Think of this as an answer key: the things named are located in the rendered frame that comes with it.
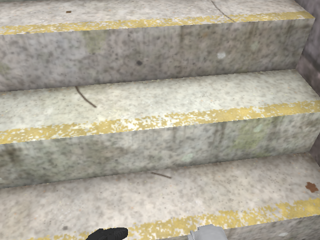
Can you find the robot left hand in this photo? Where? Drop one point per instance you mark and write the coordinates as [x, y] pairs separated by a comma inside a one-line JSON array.
[[118, 233]]

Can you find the right robot thigh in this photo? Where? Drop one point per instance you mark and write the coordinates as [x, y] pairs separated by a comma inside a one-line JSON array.
[[207, 232]]

